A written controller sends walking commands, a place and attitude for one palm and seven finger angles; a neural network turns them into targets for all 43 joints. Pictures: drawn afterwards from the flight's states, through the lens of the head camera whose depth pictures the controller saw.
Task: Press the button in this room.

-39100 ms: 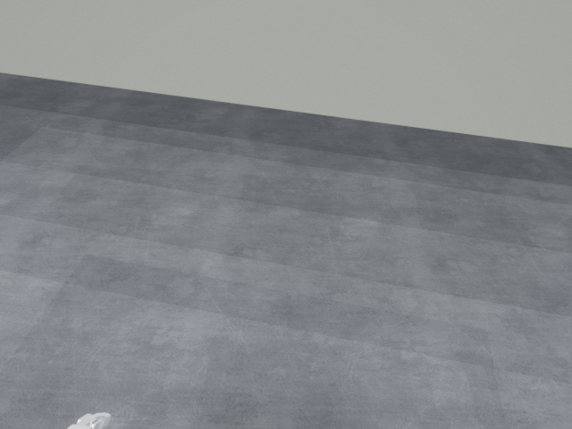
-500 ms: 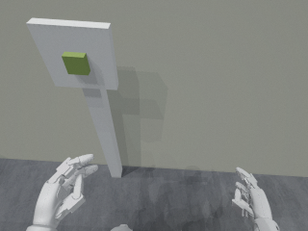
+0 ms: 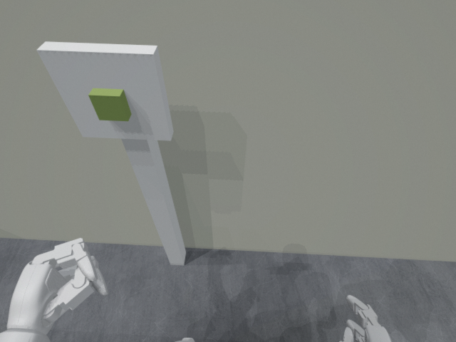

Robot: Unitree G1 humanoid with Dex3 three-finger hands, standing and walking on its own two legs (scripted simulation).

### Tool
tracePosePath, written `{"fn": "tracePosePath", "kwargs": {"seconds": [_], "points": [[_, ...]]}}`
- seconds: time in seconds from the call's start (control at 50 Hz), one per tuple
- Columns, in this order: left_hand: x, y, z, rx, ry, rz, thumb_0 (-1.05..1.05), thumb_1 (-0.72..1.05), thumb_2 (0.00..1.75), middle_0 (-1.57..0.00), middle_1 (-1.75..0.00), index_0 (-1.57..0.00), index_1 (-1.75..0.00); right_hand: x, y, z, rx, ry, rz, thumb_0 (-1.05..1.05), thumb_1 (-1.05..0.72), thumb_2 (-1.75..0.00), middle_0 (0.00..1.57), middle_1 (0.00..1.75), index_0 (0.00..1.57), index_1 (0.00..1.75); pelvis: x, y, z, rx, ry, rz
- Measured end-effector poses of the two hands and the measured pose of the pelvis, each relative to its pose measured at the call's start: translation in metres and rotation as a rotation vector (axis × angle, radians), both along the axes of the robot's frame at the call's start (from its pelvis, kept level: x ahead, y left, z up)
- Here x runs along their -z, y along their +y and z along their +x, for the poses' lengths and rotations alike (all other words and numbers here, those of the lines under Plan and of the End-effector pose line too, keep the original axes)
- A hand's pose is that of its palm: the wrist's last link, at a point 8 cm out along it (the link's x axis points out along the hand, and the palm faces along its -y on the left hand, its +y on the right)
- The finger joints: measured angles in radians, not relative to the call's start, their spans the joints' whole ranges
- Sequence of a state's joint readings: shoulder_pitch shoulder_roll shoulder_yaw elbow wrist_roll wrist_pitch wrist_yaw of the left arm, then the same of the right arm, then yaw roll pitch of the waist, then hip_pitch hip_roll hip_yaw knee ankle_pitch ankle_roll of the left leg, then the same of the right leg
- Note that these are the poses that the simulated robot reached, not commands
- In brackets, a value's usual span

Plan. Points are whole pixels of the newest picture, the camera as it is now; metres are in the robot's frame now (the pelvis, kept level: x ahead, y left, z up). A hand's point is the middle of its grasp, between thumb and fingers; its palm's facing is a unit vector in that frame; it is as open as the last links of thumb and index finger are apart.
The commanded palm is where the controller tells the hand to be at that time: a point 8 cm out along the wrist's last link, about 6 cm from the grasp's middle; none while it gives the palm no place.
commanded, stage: raise the hand and make a fist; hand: left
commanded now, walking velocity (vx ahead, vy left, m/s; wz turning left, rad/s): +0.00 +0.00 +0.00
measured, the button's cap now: (111, 103) +0.49 +0.24 +0.16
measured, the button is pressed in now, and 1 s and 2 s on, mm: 0 0 0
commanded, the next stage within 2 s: aim a knuckle at the button in 1.14 s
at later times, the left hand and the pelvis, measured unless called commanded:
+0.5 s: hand (62, 250) +0.22 +0.24 +0.12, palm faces +0.03 -1.00 -0.07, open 3.1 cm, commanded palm +0.19 +0.29 +0.13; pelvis +0.01 +0.03 +0.02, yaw +1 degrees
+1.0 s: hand (67, 224) +0.24 +0.23 +0.15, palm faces +0.02 -1.00 -0.06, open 3.1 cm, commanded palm +0.21 +0.28 +0.16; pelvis +0.01 +0.02 +0.04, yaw +0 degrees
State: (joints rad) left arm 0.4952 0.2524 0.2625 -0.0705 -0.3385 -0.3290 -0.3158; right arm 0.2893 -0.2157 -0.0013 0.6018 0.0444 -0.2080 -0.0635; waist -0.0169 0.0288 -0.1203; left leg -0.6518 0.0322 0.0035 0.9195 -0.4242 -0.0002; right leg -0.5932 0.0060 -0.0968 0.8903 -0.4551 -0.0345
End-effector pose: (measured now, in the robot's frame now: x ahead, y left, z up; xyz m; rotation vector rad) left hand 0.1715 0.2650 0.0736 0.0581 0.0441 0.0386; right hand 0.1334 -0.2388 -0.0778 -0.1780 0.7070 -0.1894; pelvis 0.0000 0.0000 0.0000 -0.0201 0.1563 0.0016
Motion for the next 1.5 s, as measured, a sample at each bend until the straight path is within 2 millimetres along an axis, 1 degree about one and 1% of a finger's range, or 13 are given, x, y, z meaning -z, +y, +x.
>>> {"fn": "tracePosePath", "kwargs": {"seconds": [0.08, 0.16, 0.24, 0.38, 0.48, 0.56, 0.66, 0.82, 0.9, 1.04, 1.3, 1.4, 1.5], "points": [[-0.003, 0.004, 0.000, 0.012, -0.017, -0.002, 0.01, 0.90, 0.90, -1.22, -1.41, -1.22, -1.41, -0.008, -0.005, 0.000, 0.000, -0.011, -0.039, 0.02, -0.90, -0.90, 0.20, 0.30, 0.20, 0.30, -0.003, 0.008, 0.000, 0.000, -0.009, -0.005], [-0.009, 0.006, 0.004, 0.025, -0.032, -0.004, 0.01, 0.90, 0.90, -1.26, -1.46, -1.26, -1.46, -0.019, -0.001, 0.010, -0.011, -0.058, -0.057, 0.02, -0.90, -0.90, 0.20, 0.30, 0.20, 0.30, -0.005, 0.015, 0.001, -0.001, -0.023, -0.010], [-0.019, 0.009, 0.010, 0.020, -0.062, -0.002, 0.01, 0.90, 0.90, -1.28, -1.48, -1.29, -1.48, -0.031, 0.013, 0.026, -0.038, -0.117, -0.049, 0.02, -0.90, -0.90, 0.20, 0.30, 0.20, 0.30, -0.009, 0.021, 0.003, -0.002, -0.039, -0.012], [-0.037, 0.018, 0.021, 0.016, -0.078, 0.004, 0.01, 0.90, 0.90, -1.29, -1.50, -1.30, -1.50, -0.045, 0.046, 0.052, -0.111, -0.189, -0.004, 0.01, -0.90, -0.90, 0.20, 0.30, 0.20, 0.30, -0.015, 0.030, 0.008, -0.007, -0.069, -0.016], [-0.049, 0.024, 0.027, 0.013, -0.077, 0.011, 0.01, 0.90, 0.90, -1.30, -1.50, -1.30, -1.50, -0.050, 0.062, 0.060, -0.155, -0.198, 0.018, 0.01, -0.90, -0.90, 0.20, 0.30, 0.20, 0.30, -0.020, 0.033, 0.011, -0.011, -0.088, -0.017], [-0.060, 0.029, 0.032, 0.010, -0.088, 0.017, 0.01, 0.90, 0.90, -1.30, -1.50, -1.30, -1.50, -0.050, 0.067, 0.060, -0.174, -0.186, 0.023, 0.01, -0.90, -0.90, 0.20, 0.30, 0.20, 0.30, -0.023, 0.034, 0.013, -0.015, -0.102, -0.017], [-0.071, 0.032, 0.041, 0.015, -0.091, 0.020, 0.01, 0.90, 0.90, -1.30, -1.50, -1.30, -1.50, -0.048, 0.063, 0.056, -0.170, -0.157, 0.017, 0.01, -0.90, -0.90, 0.20, 0.30, 0.20, 0.30, -0.027, 0.034, 0.013, -0.015, -0.117, -0.013], [-0.087, 0.031, 0.055, 0.023, -0.095, 0.019, 0.01, 0.90, 0.90, -1.30, -1.50, -1.30, -1.50, -0.051, 0.046, 0.048, -0.135, -0.140, 0.001, 0.02, -0.90, -0.90, 0.20, 0.30, 0.20, 0.30, -0.033, 0.028, 0.015, -0.010, -0.137, -0.005], [-0.085, 0.025, 0.055, 0.023, -0.075, 0.007, 0.01, 0.90, 0.90, -1.30, -1.50, -1.30, -1.50, -0.053, 0.037, 0.046, -0.119, -0.147, -0.001, 0.02, -0.90, -0.90, 0.20, 0.30, 0.20, 0.30, -0.034, 0.025, 0.015, -0.005, -0.142, -0.001], [-0.081, 0.013, 0.049, 0.010, -0.071, 0.007, 0.01, 0.90, 0.90, -1.30, -1.50, -1.30, -1.50, -0.054, 0.025, 0.044, -0.112, -0.149, -0.006, 0.01, -0.90, -0.90, 0.20, 0.30, 0.20, 0.30, -0.035, 0.016, 0.013, -0.004, -0.149, 0.005], [-0.086, -0.001, 0.043, 0.009, -0.091, 0.016, 0.01, 0.90, 0.90, -1.30, -1.50, -1.30, -1.50, -0.050, 0.014, 0.043, -0.113, -0.162, 0.015, 0.02, -0.90, -0.90, 0.20, 0.30, 0.20, 0.30, -0.036, 0.001, 0.009, -0.008, -0.158, 0.011], [-0.083, 0.005, 0.050, -0.006, -0.087, 0.016, 0.01, 0.89, 0.90, -1.30, -1.50, -1.30, -1.50, -0.047, 0.008, 0.040, -0.109, -0.147, 0.008, 0.01, -0.90, -0.90, 0.20, 0.30, 0.20, 0.30, -0.035, -0.004, 0.006, -0.011, -0.159, 0.013], [-0.082, 0.007, 0.068, -0.004, -0.093, 0.006, 0.01, 0.90, 0.90, -1.30, -1.50, -1.30, -1.50, -0.043, 0.002, 0.035, -0.093, -0.126, -0.003, 0.01, -0.90, -0.90, 0.20, 0.30, 0.20, 0.30, -0.035, -0.005, 0.003, -0.011, -0.156, 0.013]]}}
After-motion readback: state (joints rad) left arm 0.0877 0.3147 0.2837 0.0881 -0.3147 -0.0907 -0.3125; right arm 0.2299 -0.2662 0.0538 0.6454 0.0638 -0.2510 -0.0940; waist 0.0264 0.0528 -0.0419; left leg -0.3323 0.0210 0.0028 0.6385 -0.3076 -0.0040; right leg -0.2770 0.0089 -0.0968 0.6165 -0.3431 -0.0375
